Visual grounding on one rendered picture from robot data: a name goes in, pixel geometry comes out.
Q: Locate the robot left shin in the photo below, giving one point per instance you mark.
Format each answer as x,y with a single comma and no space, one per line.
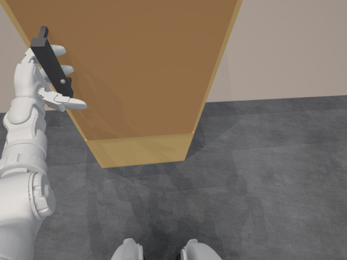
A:
129,240

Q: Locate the handle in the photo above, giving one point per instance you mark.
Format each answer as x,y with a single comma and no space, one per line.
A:
47,59

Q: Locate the robot left thigh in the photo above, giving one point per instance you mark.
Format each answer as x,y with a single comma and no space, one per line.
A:
128,251

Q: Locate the robot left upper arm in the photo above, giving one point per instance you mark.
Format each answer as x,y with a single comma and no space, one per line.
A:
25,201

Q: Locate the cupboard door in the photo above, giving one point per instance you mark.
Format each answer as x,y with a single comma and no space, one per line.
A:
141,66

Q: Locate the robot left forearm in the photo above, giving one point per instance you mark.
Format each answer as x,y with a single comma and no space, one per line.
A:
25,149

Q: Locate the robot left hand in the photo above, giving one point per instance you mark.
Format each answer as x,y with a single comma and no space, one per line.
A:
28,81

